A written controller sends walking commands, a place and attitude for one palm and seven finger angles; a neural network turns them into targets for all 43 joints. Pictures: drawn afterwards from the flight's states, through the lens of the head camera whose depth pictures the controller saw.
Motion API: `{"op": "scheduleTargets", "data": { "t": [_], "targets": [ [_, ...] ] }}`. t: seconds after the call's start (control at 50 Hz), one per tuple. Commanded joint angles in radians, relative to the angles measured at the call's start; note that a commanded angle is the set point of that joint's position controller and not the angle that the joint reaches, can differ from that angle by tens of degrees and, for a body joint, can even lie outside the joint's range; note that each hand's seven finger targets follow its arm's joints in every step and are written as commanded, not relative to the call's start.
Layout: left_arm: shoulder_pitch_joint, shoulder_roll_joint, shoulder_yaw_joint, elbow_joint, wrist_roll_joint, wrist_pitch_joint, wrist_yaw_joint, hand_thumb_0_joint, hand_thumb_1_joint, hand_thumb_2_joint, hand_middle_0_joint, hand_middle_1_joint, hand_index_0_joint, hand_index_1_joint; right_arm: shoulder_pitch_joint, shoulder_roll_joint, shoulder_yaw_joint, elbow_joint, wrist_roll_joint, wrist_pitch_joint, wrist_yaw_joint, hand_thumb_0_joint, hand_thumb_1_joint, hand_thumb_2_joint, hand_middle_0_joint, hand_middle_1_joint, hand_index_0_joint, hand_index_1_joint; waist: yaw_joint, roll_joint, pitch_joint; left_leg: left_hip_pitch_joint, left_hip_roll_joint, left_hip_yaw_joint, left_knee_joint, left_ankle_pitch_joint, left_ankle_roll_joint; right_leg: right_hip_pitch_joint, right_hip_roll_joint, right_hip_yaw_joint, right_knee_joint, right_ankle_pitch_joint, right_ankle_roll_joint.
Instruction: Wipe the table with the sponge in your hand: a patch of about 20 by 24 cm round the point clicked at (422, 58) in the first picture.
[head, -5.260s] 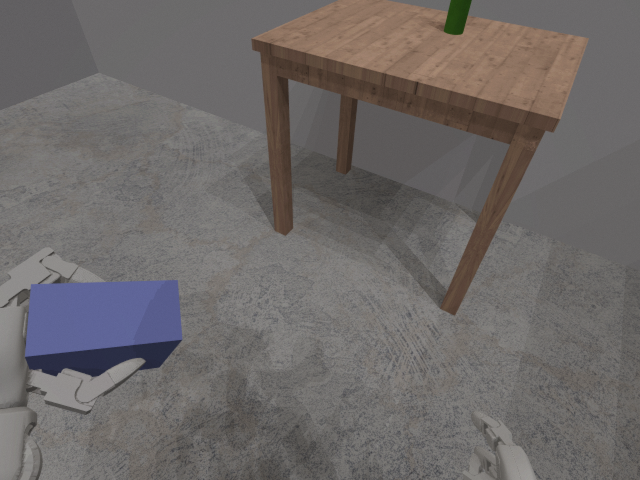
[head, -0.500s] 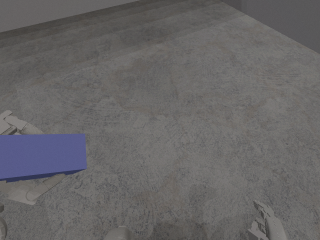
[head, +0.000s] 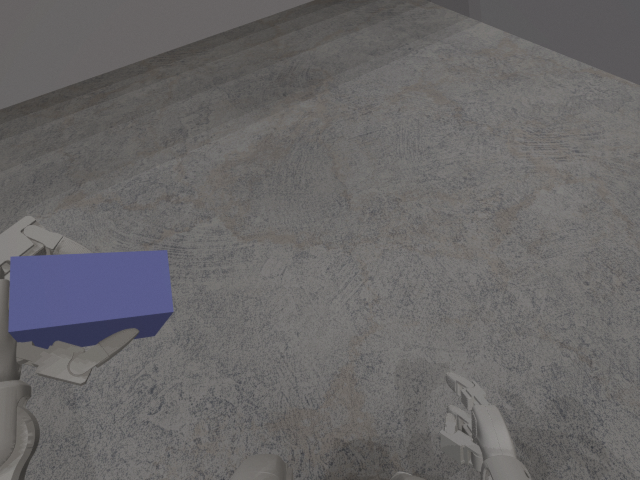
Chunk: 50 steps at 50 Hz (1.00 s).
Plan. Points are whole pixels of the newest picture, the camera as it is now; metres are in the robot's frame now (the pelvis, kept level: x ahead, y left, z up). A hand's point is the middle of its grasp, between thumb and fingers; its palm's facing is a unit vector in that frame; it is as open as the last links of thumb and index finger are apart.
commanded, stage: turn to face it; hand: left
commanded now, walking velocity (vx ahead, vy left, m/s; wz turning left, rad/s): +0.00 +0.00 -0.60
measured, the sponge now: (117, 301) +0.24 +0.21 +0.17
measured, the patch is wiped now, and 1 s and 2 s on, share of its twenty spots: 0.00 0.00 0.00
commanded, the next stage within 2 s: none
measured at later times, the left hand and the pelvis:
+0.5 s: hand (138, 287) +0.24 +0.18 +0.19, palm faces +0.16 -0.89 -0.42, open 9.8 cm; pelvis -0.03 +0.01 +0.01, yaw -17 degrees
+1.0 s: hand (283, 349) +0.19 +0.04 +0.20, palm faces -0.16 -0.85 -0.50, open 9.8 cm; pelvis -0.12 -0.03 +0.01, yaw -36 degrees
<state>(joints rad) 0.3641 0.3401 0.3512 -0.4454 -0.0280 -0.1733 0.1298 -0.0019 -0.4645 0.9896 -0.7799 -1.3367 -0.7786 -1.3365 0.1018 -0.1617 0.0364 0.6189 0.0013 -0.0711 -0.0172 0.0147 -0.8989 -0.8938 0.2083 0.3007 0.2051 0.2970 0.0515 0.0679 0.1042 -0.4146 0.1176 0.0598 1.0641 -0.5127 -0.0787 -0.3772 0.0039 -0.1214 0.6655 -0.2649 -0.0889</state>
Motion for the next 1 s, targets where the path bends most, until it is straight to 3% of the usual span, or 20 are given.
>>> {"op": "scheduleTargets", "data": {
  "t": [0.0, 0.04, 0.2, 0.3, 0.32, 0.36, 0.38, 0.4, 0.44, 0.54, 0.6, 0.62, 0.64, 0.66, 0.68, 0.7, 0.74, 0.82, 0.9, 0.98],
  "targets": [
    [0.049, 0.235, 0.172, -0.318, -0.022, -0.079, 0.036, 0.000, 0.100, 1.300, -1.200, -1.600, -1.200, -1.600, -0.044, -0.098, -0.045, -0.166, 0.001, -0.013, -0.012, 0.000, -0.900, -0.900, 0.200, 0.300, 0.200, 0.300, -0.035, -0.167, -0.292, -0.154, -0.039, -0.062, 0.188, 0.061, -0.015, 0.310, -0.281, 0.381, -0.253, 0.534, -0.058],
    [0.084, 0.247, 0.187, -0.363, -0.029, -0.086, 0.038, 0.000, 0.100, 1.300, -1.200, -1.600, -1.200, -1.600, -0.053, -0.113, -0.055, -0.178, 0.001, -0.001, -0.015, 0.000, -0.900, -0.900, 0.200, 0.300, 0.200, 0.300, -0.035, -0.143, -0.293, -0.093, -0.045, -0.042, 0.063, 0.070, -0.012, 0.259, -0.268, 0.366, -0.279, 0.456, -0.061],
    [0.134, 0.215, 0.176, -0.278, -0.034, -0.070, 0.044, 0.000, 0.100, 1.300, -1.200, -1.600, -1.200, -1.600, -0.014, -0.154, -0.077, -0.220, 0.011, 0.036, -0.008, 0.000, -0.900, -0.900, 0.200, 0.300, 0.200, 0.300, -0.010, -0.176, -0.283, 0.017, -0.080, -0.024, -0.306, 0.049, 0.010, 0.213, -0.244, 0.504, -0.352, 0.193, -0.081],
    [0.064, 0.208, 0.130, -0.301, -0.018, -0.059, 0.034, 0.000, 0.100, 1.300, -1.200, -1.600, -1.200, -1.600, 0.028, -0.172, -0.082, -0.232, 0.015, 0.061, -0.006, 0.000, -0.900, -0.900, 0.200, 0.300, 0.200, 0.300, -0.029, -0.145, -0.258, 0.258, -0.062, -0.005, -0.610, 0.132, 0.046, 0.048, -0.168, 0.502, -0.345, 0.014, -0.001],
    [0.039, 0.218, 0.124, -0.339, -0.016, -0.064, 0.031, 0.000, 0.100, 1.300, -1.200, -1.600, -1.200, -1.600, 0.028, -0.181, -0.086, -0.236, 0.015, 0.059, -0.011, 0.000, -0.900, -0.900, 0.200, 0.300, 0.200, 0.300, -0.030, -0.080, -0.246, 0.324, -0.001, -0.044, -0.692, 0.152, 0.069, -0.014, -0.121, 0.464, -0.274, -0.015, 0.025],
    [0.016, 0.232, 0.148, -0.354, 0.001, -0.084, 0.023, 0.000, 0.100, 1.300, -1.200, -1.600, -1.200, -1.600, -0.002, -0.189, -0.086, -0.255, 0.009, 0.047, -0.017, 0.000, -0.900, -0.900, 0.200, 0.300, 0.200, 0.300, -0.012, 0.245, -0.180, 0.301, 0.301, -0.267, -0.824, 0.248, 0.202, -0.182, 0.041, 0.243, 0.138, -0.208, 0.105],
    [0.004, 0.235, 0.147, -0.344, 0.016, -0.081, 0.026, 0.000, 0.100, 1.300, -1.200, -1.600, -1.200, -1.600, -0.010, -0.159, -0.081, -0.254, 0.004, 0.038, -0.019, 0.000, -0.900, -0.900, 0.200, 0.300, 0.200, 0.300, -0.012, 0.257, -0.153, 0.151, 0.370, -0.286, -0.844, 0.242, 0.241, -0.140, 0.022, 0.169, 0.397, -0.217, 0.124],
    [-0.001, 0.213, 0.128, -0.336, 0.019, -0.080, 0.020, 0.000, 0.100, 1.300, -1.200, -1.600, -1.200, -1.600, 0.008, -0.155, -0.089, -0.250, 0.005, 0.032, -0.017, 0.000, -0.900, -0.900, 0.200, 0.300, 0.200, 0.300, -0.022, 0.198, -0.110, 0.121, 0.350, -0.219, -0.807, 0.355, 0.246, -0.153, -0.012, 0.171, 0.477, -0.191, 0.133],
    [-0.031, 0.178, 0.079, -0.339, 0.021, -0.073, 0.015, 0.000, 0.100, 1.300, -1.200, -1.600, -1.200, -1.600, 0.024, -0.172, -0.091, -0.232, 0.012, 0.014, -0.008, 0.000, -0.900, -0.900, 0.200, 0.300, 0.200, 0.300, -0.023, 0.166, -0.082, 0.206, 0.291, -0.036, -0.726, 0.560, 0.187, -0.198, -0.034, 0.103, 0.417, -0.190, 0.146],
    [-0.062, 0.167, 0.055, -0.282, 0.013, -0.057, 0.012, 0.000, 0.100, 1.300, -1.200, -1.600, -1.200, -1.600, 0.071, -0.185, -0.090, -0.218, 0.013, -0.015, 0.005, 0.000, -0.900, -0.900, 0.200, 0.300, 0.200, 0.300, -0.053, 0.199, -0.088, 0.233, 0.263, 0.065, -0.670, 0.693, 0.120, -0.028, -0.002, -0.021, 0.108, -0.146, 0.160],
    [-0.044, 0.193, 0.092, -0.267, 0.007, -0.058, 0.011, 0.000, 0.100, 1.300, -1.200, -1.600, -1.200, -1.600, 0.085, -0.182, -0.091, -0.215, 0.013, -0.026, 0.013, 0.000, -0.900, -0.900, 0.200, 0.300, 0.200, 0.300, -0.044, 0.171, -0.148, 0.259, 0.240, 0.111, -0.515, 0.709, 0.083, 0.129, 0.025, -0.057, -0.112, -0.031, 0.149],
    [-0.017, 0.203, 0.102, -0.256, 0.011, -0.054, 0.011, 0.000, 0.100, 1.300, -1.200, -1.600, -1.200, -1.600, 0.080, -0.178, -0.092, -0.218, 0.017, -0.025, 0.016, 0.000, -0.900, -0.900, 0.200, 0.300, 0.200, 0.300, -0.037, 0.142, -0.179, 0.225, 0.219, 0.128, -0.412, 0.662, 0.066, 0.215, 0.000, -0.032, -0.199, 0.075, 0.132],
    [-0.013, 0.230, 0.125, -0.282, 0.011, -0.064, 0.016, 0.000, 0.100, 1.300, -1.200, -1.600, -1.200, -1.600, 0.081, -0.153, -0.085, -0.224, 0.025, -0.023, 0.022, 0.000, -0.900, -0.900, 0.200, 0.300, 0.200, 0.300, -0.038, -0.019, -0.225, 0.133, 0.154, 0.156, -0.222, 0.504, 0.034, 0.337, -0.109, 0.091, -0.240, 0.343, 0.081],
    [0.031, 0.302, 0.198, -0.273, 0.009, -0.073, 0.031, 0.000, 0.100, 1.300, -1.200, -1.600, -1.200, -1.600, 0.047, -0.121, -0.069, -0.241, 0.021, -0.019, 0.015, 0.000, -0.900, -0.900, 0.200, 0.300, 0.200, 0.300, -0.021, -0.277, -0.243, -0.128, 0.023, 0.132, -0.016, -0.021, -0.007, 0.472, -0.286, 0.385, -0.210, 0.865, -0.033],
    [0.101, 0.297, 0.225, -0.250, -0.022, -0.059, 0.032, 0.000, 0.100, 1.300, -1.200, -1.600, -1.200, -1.600, 0.027, -0.134, -0.083, -0.243, 0.030, -0.008, 0.009, 0.000, -0.900, -0.900, 0.200, 0.300, 0.200, 0.300, -0.011, -0.388, -0.298, -0.172, -0.005, -0.009, 0.119, -0.125, -0.016, 0.424, -0.341, 0.499, -0.210, 0.941, -0.064],
    [0.158, 0.303, 0.245, -0.295, -0.034, -0.056, 0.032, 0.000, 0.100, 1.300, -1.200, -1.600, -1.200, -1.600, 0.006, -0.121, -0.076, -0.246, 0.024, 0.010, 0.010, 0.000, -0.900, -0.900, 0.200, 0.300, 0.200, 0.300, -0.018, -0.334, -0.301, -0.195, 0.006, -0.078, 0.187, -0.080, -0.018, 0.427, -0.342, 0.498, -0.200, 0.846, -0.077],
    [0.213, 0.282, 0.267, -0.361, -0.042, -0.069, 0.037, 0.000, 0.100, 1.300, -1.200, -1.600, -1.200, -1.600, -0.026, -0.094, -0.050, -0.226, 0.016, 0.053, 0.018, 0.000, -0.900, -0.900, 0.200, 0.300, 0.200, 0.300, -0.029, -0.159, -0.330, -0.201, 0.004, -0.077, 0.172, -0.003, -0.024, 0.432, -0.300, 0.412, -0.188, 0.685, -0.086],
    [0.204, 0.255, 0.252, -0.367, -0.044, -0.070, 0.043, 0.000, 0.100, 1.300, -1.200, -1.600, -1.200, -1.600, -0.046, -0.115, -0.069, -0.213, 0.012, 0.076, 0.003, 0.000, -0.900, -0.900, 0.200, 0.300, 0.200, 0.300, -0.040, -0.176, -0.285, -0.048, -0.016, -0.037, -0.069, 0.051, -0.019, 0.244, -0.256, 0.386, -0.260, 0.447, -0.079],
    [0.191, 0.226, 0.213, -0.297, -0.036, -0.052, 0.046, 0.000, 0.100, 1.300, -1.200, -1.600, -1.200, -1.600, -0.022, -0.144, -0.079, -0.219, 0.012, 0.081, -0.003, 0.000, -0.900, -0.900, 0.200, 0.300, 0.200, 0.300, -0.015, -0.208, -0.247, 0.048, -0.060, -0.015, -0.259, 0.051, 0.000, 0.126, -0.234, 0.474, -0.333, 0.151, -0.084],
    [0.112, 0.207, 0.152, -0.301, -0.022, -0.046, 0.037, 0.000, 0.100, 1.300, -1.200, -1.600, -1.200, -1.600, 0.016, -0.161, -0.078, -0.227, 0.013, 0.087, -0.006, 0.000, -0.900, -0.900, 0.200, 0.300, 0.200, 0.300, -0.035, -0.164, -0.217, 0.247, -0.062, 0.003, -0.541, 0.126, 0.032, -0.019, -0.187, 0.489, -0.341, -0.048, -0.018]
  ]
}}
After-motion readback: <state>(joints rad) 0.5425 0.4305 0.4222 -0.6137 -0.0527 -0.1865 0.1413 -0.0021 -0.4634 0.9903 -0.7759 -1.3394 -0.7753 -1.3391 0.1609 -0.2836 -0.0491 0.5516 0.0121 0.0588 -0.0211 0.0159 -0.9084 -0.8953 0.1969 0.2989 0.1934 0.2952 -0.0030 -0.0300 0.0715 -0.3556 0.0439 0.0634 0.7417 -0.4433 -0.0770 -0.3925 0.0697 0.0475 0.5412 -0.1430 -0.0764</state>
